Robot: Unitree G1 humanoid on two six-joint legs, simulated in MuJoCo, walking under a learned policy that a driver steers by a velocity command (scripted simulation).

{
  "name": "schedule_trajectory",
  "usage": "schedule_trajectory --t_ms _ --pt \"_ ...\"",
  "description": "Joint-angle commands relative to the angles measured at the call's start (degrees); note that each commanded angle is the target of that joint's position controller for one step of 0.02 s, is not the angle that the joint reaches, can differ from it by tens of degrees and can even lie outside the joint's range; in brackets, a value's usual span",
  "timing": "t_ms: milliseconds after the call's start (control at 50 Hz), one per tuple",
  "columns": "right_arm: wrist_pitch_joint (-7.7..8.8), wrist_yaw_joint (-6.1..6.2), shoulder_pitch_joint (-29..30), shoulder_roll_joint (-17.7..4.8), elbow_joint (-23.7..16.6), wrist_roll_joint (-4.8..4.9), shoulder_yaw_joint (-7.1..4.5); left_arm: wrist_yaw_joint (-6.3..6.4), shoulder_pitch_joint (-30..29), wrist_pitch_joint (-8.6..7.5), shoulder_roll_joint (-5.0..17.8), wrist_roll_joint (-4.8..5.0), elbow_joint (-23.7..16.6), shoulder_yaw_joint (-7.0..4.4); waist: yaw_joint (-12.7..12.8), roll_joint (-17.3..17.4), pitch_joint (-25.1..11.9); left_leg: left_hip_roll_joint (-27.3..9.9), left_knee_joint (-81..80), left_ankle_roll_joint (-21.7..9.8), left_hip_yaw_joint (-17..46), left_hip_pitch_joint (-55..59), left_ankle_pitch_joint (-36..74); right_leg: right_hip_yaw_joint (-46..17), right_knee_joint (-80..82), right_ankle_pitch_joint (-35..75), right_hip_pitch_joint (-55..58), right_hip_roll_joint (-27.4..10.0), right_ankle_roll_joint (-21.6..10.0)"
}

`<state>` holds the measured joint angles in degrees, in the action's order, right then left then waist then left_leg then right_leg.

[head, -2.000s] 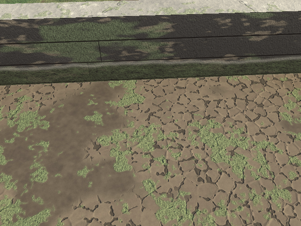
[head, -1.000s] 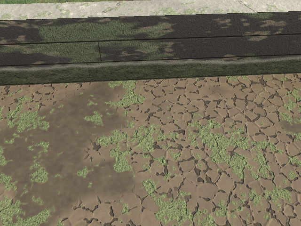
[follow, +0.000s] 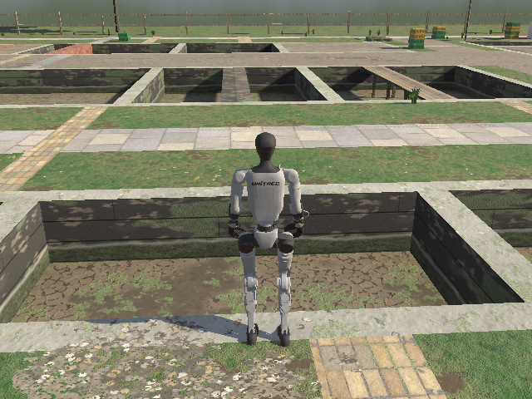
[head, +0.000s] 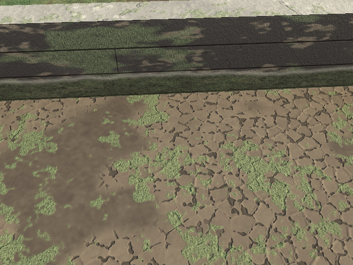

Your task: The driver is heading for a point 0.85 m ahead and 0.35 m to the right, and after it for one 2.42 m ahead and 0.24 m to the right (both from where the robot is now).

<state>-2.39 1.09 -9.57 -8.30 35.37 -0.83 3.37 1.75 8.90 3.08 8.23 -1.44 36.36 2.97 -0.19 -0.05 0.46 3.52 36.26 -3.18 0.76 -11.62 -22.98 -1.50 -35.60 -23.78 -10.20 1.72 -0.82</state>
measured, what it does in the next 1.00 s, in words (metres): stands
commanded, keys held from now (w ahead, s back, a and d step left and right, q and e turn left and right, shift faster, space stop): w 1.00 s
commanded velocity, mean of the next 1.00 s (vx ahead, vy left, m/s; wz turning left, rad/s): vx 0.50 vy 0.00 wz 0.00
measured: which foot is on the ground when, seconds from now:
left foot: down 0.00-1.00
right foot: down 0.00-1.00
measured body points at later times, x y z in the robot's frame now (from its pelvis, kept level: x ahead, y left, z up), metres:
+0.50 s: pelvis +0.00 +0.00 +0.00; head +0.00 +0.00 +0.45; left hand +0.17 +0.20 -0.10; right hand +0.17 -0.20 -0.09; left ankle -0.04 +0.09 -0.72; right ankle -0.05 -0.11 -0.72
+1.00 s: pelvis +0.00 +0.00 +0.00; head +0.00 +0.00 +0.45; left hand +0.17 +0.20 -0.10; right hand +0.17 -0.20 -0.09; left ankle -0.04 +0.09 -0.72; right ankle -0.05 -0.11 -0.72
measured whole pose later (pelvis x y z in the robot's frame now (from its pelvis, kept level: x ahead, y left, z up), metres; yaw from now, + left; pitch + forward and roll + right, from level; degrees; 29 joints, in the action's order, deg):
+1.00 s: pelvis +0.00 +0.00 +0.00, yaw +0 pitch -2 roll +0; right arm -2.4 1.1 -9.6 -8.3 35.4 -0.8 3.4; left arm 1.7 8.9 3.1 8.2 -1.4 36.4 3.0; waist -0.2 -0.1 0.4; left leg 3.4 36.3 -3.1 0.7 -11.7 -23.0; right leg -1.6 -35.7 -23.8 -10.2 1.8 -0.8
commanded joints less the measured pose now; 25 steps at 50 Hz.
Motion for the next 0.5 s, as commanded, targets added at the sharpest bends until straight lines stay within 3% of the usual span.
schedule_trajectory --t_ms 20,500 --pt "0.93 0.10 3.3 -3.7 -4.9 -0.01 -1.01 0.11 -3.5 -0.91 3.5 -0.02 -4.9 -0.92 0.0 0.3 -3.1 -4.0 -5.0 -0.5 4.7 0.4 22.5 -2.4 3.4 19.5 0.1 -1.9 -0.5" --pt "0.94 0.11 3.3 -3.7 -4.9 -0.01 -1.01 0.11 -3.5 -0.91 3.5 -0.01 -4.9 -0.91 0.0 0.3 -3.1 -4.1 -4.9 -0.5 4.6 0.4 22.5 -2.4 3.4 19.5 0.1 -1.8 -0.5"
